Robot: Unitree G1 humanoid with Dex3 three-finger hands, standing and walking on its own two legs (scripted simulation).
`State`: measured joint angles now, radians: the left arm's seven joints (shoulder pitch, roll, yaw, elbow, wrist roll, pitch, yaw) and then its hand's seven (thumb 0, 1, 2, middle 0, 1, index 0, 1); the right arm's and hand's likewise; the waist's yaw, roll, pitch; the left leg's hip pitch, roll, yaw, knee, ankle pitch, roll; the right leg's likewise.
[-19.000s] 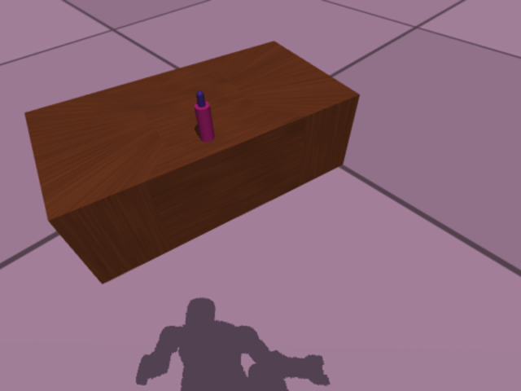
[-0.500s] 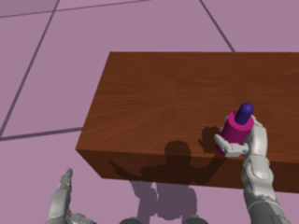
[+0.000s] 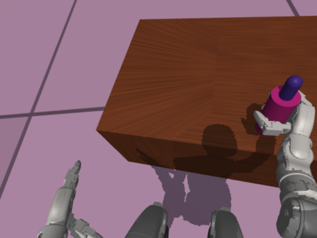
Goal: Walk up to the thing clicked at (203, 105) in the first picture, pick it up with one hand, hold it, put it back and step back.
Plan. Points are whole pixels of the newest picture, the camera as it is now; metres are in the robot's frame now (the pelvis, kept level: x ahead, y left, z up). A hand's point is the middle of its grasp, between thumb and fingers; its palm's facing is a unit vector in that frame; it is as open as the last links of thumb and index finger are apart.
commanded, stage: crouch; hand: right
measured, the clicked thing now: (278, 107) +0.45 -0.20 +0.02
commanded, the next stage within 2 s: lower in 0.42 s
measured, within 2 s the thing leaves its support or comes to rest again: neither
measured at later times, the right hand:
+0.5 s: hand (271, 111) +0.48 -0.21 -0.05, palm faces +0.25 +0.97 +0.01, open 8.4 cm
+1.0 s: hand (265, 120) +0.48 -0.21 -0.11, palm faces +0.23 +0.97 +0.01, open 8.4 cm
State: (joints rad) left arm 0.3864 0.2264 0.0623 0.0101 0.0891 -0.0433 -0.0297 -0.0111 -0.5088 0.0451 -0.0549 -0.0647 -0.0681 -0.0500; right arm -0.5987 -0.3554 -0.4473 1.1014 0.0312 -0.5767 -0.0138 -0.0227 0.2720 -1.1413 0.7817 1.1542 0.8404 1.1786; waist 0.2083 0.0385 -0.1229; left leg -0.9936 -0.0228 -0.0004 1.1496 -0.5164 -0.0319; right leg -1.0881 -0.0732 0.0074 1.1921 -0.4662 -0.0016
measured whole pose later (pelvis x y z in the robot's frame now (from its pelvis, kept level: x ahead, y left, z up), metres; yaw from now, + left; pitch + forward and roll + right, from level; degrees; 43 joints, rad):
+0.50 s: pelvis +0.00 +0.00 -0.03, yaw +1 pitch +26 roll +5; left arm 0.41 0.25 0.06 -0.13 0.10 -0.01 -0.06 -0.01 -0.50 0.05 -0.05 -0.06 -0.07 -0.05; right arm -0.64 -0.45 -0.52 1.13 0.00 -0.58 0.02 -0.02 0.27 -1.14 0.79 1.15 0.84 1.17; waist 0.26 0.02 -0.16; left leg -1.14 -0.04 0.04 1.26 -0.57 -0.02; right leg -1.26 -0.09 0.06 1.34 -0.52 0.01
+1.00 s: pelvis -0.01 +0.00 -0.07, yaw +2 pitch +29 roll +7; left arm 0.42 0.27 0.06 -0.26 0.11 -0.01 -0.07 -0.01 -0.54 0.07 -0.06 -0.05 -0.05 -0.05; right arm -0.68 -0.55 -0.58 1.16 -0.04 -0.61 0.04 -0.02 0.27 -1.14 0.78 1.16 0.84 1.18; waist 0.34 0.04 -0.15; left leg -1.33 -0.05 0.06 1.41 -0.59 -0.02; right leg -1.46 -0.09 0.09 1.49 -0.54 0.01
